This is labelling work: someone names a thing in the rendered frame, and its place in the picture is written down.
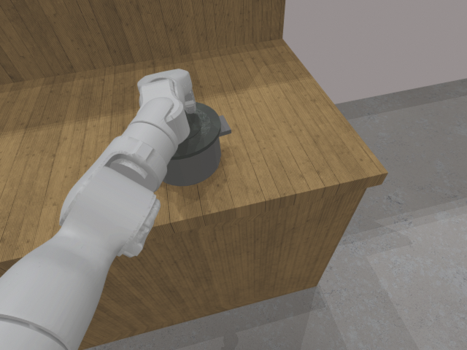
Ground left robot forearm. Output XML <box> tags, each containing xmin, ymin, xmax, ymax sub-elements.
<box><xmin>59</xmin><ymin>76</ymin><xmax>190</xmax><ymax>226</ymax></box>

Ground left robot hand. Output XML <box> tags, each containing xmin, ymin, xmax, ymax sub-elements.
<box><xmin>137</xmin><ymin>69</ymin><xmax>196</xmax><ymax>114</ymax></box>

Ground left robot upper arm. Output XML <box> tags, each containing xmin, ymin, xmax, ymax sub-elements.
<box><xmin>0</xmin><ymin>166</ymin><xmax>161</xmax><ymax>350</ymax></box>

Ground lid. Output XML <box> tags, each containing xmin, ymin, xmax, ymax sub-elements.
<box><xmin>171</xmin><ymin>102</ymin><xmax>221</xmax><ymax>160</ymax></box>

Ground pot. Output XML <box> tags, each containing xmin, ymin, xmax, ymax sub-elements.
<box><xmin>163</xmin><ymin>115</ymin><xmax>231</xmax><ymax>186</ymax></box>

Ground table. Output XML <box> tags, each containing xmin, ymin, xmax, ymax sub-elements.
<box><xmin>0</xmin><ymin>0</ymin><xmax>388</xmax><ymax>350</ymax></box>

